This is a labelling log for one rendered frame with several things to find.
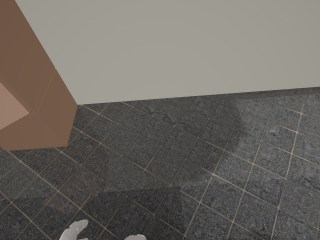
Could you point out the robot left hand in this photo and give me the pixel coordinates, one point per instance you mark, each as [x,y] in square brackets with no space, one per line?
[74,229]

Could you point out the cupboard door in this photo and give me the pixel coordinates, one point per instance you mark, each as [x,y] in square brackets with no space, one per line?
[11,109]

